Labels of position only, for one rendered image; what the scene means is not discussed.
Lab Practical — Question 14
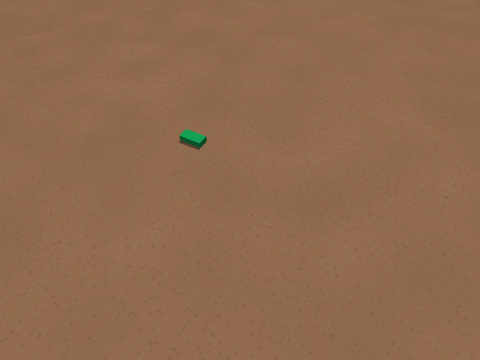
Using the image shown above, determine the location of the small box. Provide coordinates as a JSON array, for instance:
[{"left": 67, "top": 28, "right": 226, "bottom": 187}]
[{"left": 179, "top": 129, "right": 207, "bottom": 148}]

